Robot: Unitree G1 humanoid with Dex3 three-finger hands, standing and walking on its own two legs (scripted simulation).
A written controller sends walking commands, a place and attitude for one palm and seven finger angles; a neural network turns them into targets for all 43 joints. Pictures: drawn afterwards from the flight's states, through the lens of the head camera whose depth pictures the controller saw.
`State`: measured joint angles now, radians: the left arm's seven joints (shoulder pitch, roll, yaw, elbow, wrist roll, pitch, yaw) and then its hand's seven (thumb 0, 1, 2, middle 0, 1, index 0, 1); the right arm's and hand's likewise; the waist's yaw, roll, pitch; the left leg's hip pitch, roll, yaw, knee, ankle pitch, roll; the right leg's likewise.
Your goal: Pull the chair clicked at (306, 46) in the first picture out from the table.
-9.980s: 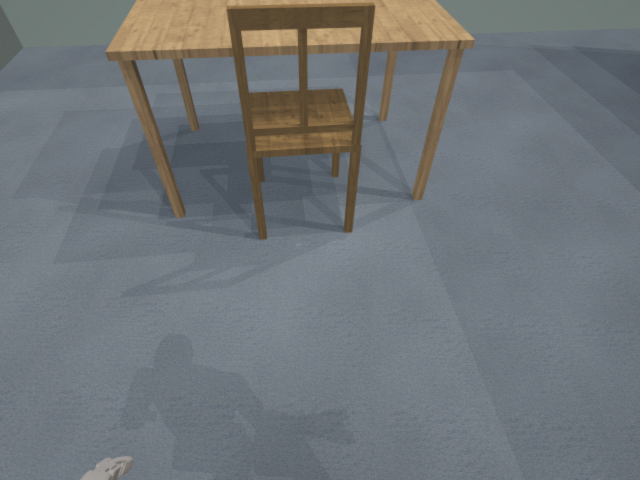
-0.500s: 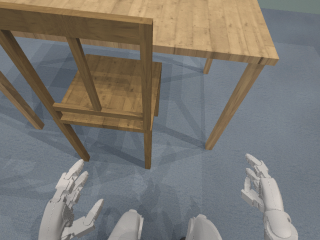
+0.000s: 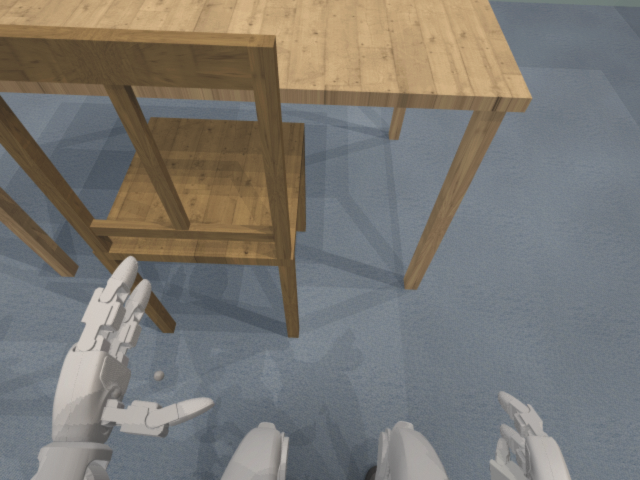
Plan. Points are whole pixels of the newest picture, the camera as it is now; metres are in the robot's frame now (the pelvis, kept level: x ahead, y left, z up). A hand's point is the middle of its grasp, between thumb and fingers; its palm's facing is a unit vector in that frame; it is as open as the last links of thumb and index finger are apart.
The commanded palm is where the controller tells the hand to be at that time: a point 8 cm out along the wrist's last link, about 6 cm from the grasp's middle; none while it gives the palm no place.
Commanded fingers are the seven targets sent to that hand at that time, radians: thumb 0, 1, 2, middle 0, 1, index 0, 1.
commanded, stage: raise the hand toward the chair's back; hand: left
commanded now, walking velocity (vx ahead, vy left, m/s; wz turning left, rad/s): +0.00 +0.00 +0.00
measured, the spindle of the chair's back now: (155, 168) +0.53 +0.29 +0.03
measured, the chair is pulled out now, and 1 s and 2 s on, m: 0.00 0.00 0.00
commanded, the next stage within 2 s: aim the fingers beside a spindle in 1.08 s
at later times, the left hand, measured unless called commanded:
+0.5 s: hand (161, 337) +0.26 +0.19 +0.06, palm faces -0.01 -1.00 -0.06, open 16.9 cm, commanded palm +0.24 +0.25 +0.07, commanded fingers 0.00 -0.50 0.30 -0.06 -0.08 -0.06 -0.08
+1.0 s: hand (150, 322) +0.27 +0.21 +0.07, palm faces +0.04 -1.00 -0.07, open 16.9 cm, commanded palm +0.24 +0.26 +0.08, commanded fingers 0.00 -0.50 0.30 -0.06 -0.08 -0.06 -0.08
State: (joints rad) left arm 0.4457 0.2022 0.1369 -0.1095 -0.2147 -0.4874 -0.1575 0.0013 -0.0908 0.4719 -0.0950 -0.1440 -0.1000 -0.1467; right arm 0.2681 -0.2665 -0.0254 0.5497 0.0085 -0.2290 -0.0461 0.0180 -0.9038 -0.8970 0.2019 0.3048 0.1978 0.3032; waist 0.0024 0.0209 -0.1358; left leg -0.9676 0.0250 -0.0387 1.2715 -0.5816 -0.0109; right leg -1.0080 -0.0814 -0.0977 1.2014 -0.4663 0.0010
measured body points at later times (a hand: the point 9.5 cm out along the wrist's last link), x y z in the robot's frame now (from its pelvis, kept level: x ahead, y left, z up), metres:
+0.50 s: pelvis +0.02 +0.00 +0.02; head +0.10 +0.00 +0.46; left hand +0.25 +0.25 +0.07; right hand +0.21 -0.23 -0.06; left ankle +0.02 +0.12 -0.63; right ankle +0.06 -0.13 -0.63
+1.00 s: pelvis +0.02 +0.00 +0.02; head +0.10 +0.01 +0.46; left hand +0.26 +0.26 +0.08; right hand +0.20 -0.24 -0.06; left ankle +0.02 +0.12 -0.63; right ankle +0.06 -0.13 -0.63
